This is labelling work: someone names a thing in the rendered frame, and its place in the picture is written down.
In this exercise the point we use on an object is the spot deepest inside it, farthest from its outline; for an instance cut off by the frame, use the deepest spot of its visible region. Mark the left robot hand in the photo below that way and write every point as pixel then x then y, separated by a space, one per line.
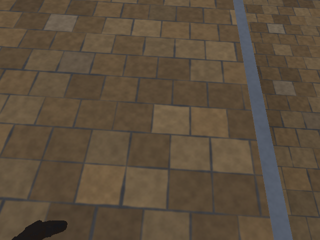
pixel 40 230

